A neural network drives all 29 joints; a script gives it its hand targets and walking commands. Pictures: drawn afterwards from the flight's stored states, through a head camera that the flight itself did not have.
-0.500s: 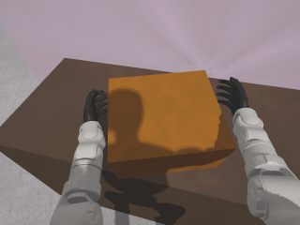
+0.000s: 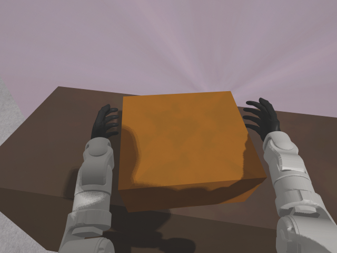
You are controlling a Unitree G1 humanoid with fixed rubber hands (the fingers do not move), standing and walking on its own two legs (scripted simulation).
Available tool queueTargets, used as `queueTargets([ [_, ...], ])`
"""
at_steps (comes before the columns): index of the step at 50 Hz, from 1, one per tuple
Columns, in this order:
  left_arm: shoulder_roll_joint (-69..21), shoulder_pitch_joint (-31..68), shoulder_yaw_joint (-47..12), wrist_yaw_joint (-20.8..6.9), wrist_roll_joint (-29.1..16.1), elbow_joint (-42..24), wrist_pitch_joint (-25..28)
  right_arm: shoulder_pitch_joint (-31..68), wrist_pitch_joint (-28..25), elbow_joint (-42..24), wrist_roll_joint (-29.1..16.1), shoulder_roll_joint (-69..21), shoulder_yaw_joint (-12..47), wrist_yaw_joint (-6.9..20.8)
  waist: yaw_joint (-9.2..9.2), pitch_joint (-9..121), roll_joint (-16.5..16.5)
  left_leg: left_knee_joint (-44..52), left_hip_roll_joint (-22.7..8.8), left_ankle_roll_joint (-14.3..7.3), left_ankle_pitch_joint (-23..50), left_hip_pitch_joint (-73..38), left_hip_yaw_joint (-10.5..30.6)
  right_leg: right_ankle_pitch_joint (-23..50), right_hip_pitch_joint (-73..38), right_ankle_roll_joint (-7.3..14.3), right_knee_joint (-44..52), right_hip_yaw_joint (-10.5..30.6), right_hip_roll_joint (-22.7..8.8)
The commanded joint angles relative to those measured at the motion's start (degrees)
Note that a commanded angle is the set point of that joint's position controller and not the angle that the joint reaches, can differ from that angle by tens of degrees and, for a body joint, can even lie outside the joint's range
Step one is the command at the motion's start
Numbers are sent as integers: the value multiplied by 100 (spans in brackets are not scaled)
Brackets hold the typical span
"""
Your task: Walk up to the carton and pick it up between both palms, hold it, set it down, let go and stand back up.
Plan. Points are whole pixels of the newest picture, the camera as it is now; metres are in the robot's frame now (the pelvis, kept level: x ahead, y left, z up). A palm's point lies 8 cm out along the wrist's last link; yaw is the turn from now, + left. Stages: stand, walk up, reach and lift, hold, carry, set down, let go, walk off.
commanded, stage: reach and lift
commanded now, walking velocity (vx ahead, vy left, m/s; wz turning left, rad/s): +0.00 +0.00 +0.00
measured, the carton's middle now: (182, 147) +0.39 -0.03 +0.04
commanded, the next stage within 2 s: hold in 1.54 s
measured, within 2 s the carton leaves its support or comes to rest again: neither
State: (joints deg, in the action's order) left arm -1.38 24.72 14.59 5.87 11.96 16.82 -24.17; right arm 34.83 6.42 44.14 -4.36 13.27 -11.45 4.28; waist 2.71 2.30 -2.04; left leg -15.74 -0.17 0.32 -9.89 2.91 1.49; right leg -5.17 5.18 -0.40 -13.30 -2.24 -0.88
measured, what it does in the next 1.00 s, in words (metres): stands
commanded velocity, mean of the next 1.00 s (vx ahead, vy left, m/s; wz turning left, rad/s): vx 0.00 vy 0.00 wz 0.00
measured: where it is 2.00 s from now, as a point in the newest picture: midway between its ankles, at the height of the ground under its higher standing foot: outside the picture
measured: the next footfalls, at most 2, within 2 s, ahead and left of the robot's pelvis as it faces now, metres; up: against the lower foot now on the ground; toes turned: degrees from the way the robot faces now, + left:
none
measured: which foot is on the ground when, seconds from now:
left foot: down 0.00-1.00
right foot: down 0.00-1.00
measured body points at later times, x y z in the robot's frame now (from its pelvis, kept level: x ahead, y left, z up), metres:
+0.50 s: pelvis +0.00 +0.00 +0.00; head -0.03 +0.02 +0.45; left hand +0.36 +0.20 +0.14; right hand +0.36 -0.20 +0.14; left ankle -0.01 +0.12 -0.75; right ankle +0.03 -0.12 -0.75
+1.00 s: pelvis +0.00 +0.00 +0.00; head -0.04 +0.02 +0.45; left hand +0.35 +0.21 +0.16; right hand +0.36 -0.20 +0.16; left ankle -0.01 +0.12 -0.75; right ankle +0.03 -0.12 -0.75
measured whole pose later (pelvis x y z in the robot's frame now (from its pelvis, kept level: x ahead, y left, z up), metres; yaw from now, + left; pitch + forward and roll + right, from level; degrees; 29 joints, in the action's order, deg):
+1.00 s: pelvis +0.00 +0.00 +0.00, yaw +1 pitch -7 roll -1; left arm 1.9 25.3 20.2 -3.8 16.6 2.5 -37.2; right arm 28.8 17.4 21.9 -5.7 6.3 -8.2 -3.5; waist 5.0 -2.0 -2.7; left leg -17.0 -0.4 0.3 -11.0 -1.3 1.9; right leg -6.1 -0.1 -0.4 -13.3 -3.3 -0.8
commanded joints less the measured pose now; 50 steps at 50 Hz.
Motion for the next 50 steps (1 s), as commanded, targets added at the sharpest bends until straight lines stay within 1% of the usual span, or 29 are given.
queueTargets([
  [1, -2318, 3314, -2166, -1130, -548, -839, 132, 2986, -209, -1221, -200, -2425, 1663, 930, -49, 1361, 207, 282, 140, 195, 874, 398, -286, 401, -1123, 144, -76, -161, 280],
  [3, -2367, 3304, -2231, -1138, -600, -1004, 91, 3238, -265, -1652, -320, -2532, 1870, 897, -182, 1826, 247, 111, 175, 205, 1232, 214, -299, 765, -1224, 159, -165, -171, 329],
  [4, -2198, 3207, -2058, -1179, -564, -740, 45, 3180, -206, -1729, -341, -2596, 1920, 832, -177, 1663, 51, 136, 222, 174, 1084, 383, -327, 898, -1400, 98, -139, -146, 305],
  [5, -2170, 3243, -2017, -1228, -525, -851, 23, 3043, -154, -1640, -307, -2632, 1905, 777, -84, 1583, 44, 173, 235, 151, 982, 480, -344, 955, -1550, 69, -161, -117, 267],
  [6, -2139, 3305, -1988, -1274, -554, -879, 45, 3098, -136, -1757, -301, -2729, 1934, 742, -124, 1577, -3, 192, 251, 127, 921, 508, -346, 924, -1598, 42, -150, -133, 259],
  [8, -2123, 3420, -2024, -1337, -581, -1034, 54, 2950, -102, -1846, -293, -2802, 1959, 669, -41, 1680, 93, 147, 303, 161, 1007, 485, -347, 1165, -1693, -5, -208, -105, 267],
  [10, -2058, 3260, -2017, -1381, -536, -1120, -33, 2876, -69, -2060, -314, -2784, 2025, 574, -6, 1680, 73, 124, 297, 197, 1155, 374, -387, 1322, -1789, -11, -206, -147, 270],
  [11, -2016, 3171, -2024, -1442, -562, -1121, -74, 2805, -33, -2228, -307, -2811, 2069, 497, 78, 1665, -20, 106, 316, 187, 1208, 347, -376, 1455, -1875, -37, -243, -130, 283],
  [13, -1990, 3057, -1906, -1562, -480, -1012, -168, 2732, 68, -2296, -239, -2832, 2023, 406, 144, 1354, -103, 211, 345, 144, 950, 458, -378, 1158, -1863, -75, -168, -159, 263],
  [14, -2080, 3218, -2046, -1592, -553, -1287, -153, 2775, 54, -2462, -262, -2935, 2097, 372, 141, 1536, 4, 162, 327, 163, 1053, 356, -342, 1233, -1889, -50, -174, -172, 264],
  [15, -2009, 3074, -2016, -1643, -537, -1176, -198, 2600, 100, -2509, -247, -2874, 2029, 329, 276, 1441, 33, 163, 346, 206, 1109, 307, -357, 1286, -1833, -66, -149, -185, 274],
  [16, -2016, 3199, -2034, -1681, -552, -1298, -174, 2665, 110, -2600, -242, -2926, 2105, 301, 220, 1535, 85, 127, 353, 200, 1096, 328, -368, 1189, -1831, -59, -154, -192, 258],
  [17, -1995, 3247, -2060, -1716, -554, -1232, -193, 2622, 141, -2603, -168, -2914, 2030, 267, 336, 1480, 44, 186, 357, 205, 1003, 241, -360, 1041, -1753, -69, -114, -199, 264],
  [19, -2109, 3250, -2142, -1733, -585, -1335, -191, 2643, 137, -2789, -191, -2915, 2088, 246, 324, 1501, 108, 151, 336, 258, 1115, 193, -333, 919, -1698, -22, -82, -245, 278],
  [21, -2094, 3329, -2179, -1741, -558, -1399, -222, 2567, 171, -2803, -205, -2856, 2029, 239, 409, 1434, 221, 154, 291, 323, 1159, 13, -319, 770, -1521, 10, -66, -319, 315],
  [22, -2107, 3276, -2098, -1725, -505, -1339, -257, 2622, 185, -2818, -180, -2793, 2020, 255, 331, 1398, 245, 145, 292, 326, 1158, -29, -305, 656, -1419, 36, -52, -322, 323],
  [24, -1998, 3089, -1994, -1785, -466, -1204, -366, 2563, 256, -2810, -184, -2739, 1980, 265, 356, 1253, 122, 197, 294, 270, 987, 69, -334, 545, -1484, 37, -39, -282, 322],
  [26, -2027, 3143, -1939, -1787, -425, -1330, -421, 2577, 269, -2850, -253, -2723, 2035, 308, 293, 1235, 206, 199, 289, 294, 1138, -3, -357, 577, -1416, 40, -45, -322, 342],
  [28, -1941, 3278, -1971, -1827, -482, -1509, -444, 2439, 336, -2776, -260, -2837, 2078, 286, 344, 1251, 170, 185, 296, 265, 1177, 37, -343, 732, -1548, 36, -59, -287, 314],
  [30, -1943, 3279, -1918, -1805, -466, -1798, -509, 2477, 359, -2939, -422, -2748, 2221, 303, 215, 1495, 288, 83, 310, 344, 1633, -177, -349, 1083, -1604, 32, -113, -313, 377],
  [32, -1839, 3053, -1916, -1793, -431, -1871, -624, 2389, 423, -3046, -528, -2664, 2329, 251, 231, 1494, 284, -3, 293, 360, 1884, -280, -354, 1250, -1668, 43, -134, -272, 382],
  [35, -1749, 3035, -1740, -1858, -358, -1974, -755, 2422, 557, -3221, -574, -2703, 2392, 211, 101, 1272, 184, 80, 303, 282, 1596, -45, -392, 1137, -1771, 28, -115, -285, 401],
  [37, -1730, 2904, -1729, -1895, -356, -1914, -823, 2376, 597, -3293, -576, -2672, 2357, 211, 157, 1203, 224, 70, 297, 288, 1496, -38, -409, 1006, -1711, 50, -130, -253, 386],
  [39, -1757, 2962, -1894, -1894, -462, -2127, -862, 2371, 589, -3445, -655, -2696, 2454, 176, 225, 1412, 296, -17, 308, 333, 1777, -143, -423, 1257, -1710, 48, -179, -282, 394],
  [41, -1624, 3000, -1711, -1960, -391, -1911, -913, 2340, 702, -3336, -567, -2662, 2370, 134, 264, 1101, 172, 63, 325, 283, 1393, -26, -414, 956, -1653, 40, -112, -247, 365],
  [42, -1795, 3121, -1953, -1956, -519, -2337, -876, 2389, 653, -3604, -613, -2739, 2420, 133, 281, 1397, 284, 65, 294, 305, 1466, -144, -386, 939, -1683, 52, -134, -297, 394],
  [45, -1727, 3210, -1985, -1942, -552, -2328, -906, 2361, 712, -3569, -630, -2629, 2354, 142, 334, 1404, 346, 26, 270, 354, 1600, -148, -388, 962, -1621, 76, -151, -321, 411],
  [48, -1572, 3197, -1697, -2013, -418, -1884, -1024, 2517, 845, -3510, -532, -2618, 2280, 148, 247, 988, 187, 239, 305, 212, 854, 245, -443, 493, -1631, 23, -81, -278, 358],
  [50, -1673, 3282, -1935, -2005, -596, -2291, -1000, 2503, 808, -3724, -665, -2787, 2399, 154, 299, 1438, 270, 138, 297, 256, 1152, 181, -423, 839, -1808, 36, -178, -279, 363],
])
